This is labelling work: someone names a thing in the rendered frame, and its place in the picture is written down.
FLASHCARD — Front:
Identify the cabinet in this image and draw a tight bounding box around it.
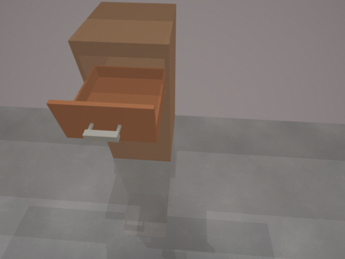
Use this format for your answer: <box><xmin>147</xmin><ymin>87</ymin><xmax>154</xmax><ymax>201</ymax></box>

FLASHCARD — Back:
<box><xmin>68</xmin><ymin>2</ymin><xmax>176</xmax><ymax>162</ymax></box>

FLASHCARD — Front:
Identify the drawer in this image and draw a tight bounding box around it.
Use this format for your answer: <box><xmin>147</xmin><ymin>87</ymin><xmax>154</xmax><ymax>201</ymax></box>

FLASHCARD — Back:
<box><xmin>46</xmin><ymin>65</ymin><xmax>165</xmax><ymax>143</ymax></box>

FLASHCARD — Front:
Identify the handle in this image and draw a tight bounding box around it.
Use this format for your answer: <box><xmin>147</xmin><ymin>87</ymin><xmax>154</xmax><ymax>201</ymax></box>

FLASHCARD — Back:
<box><xmin>82</xmin><ymin>123</ymin><xmax>121</xmax><ymax>142</ymax></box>

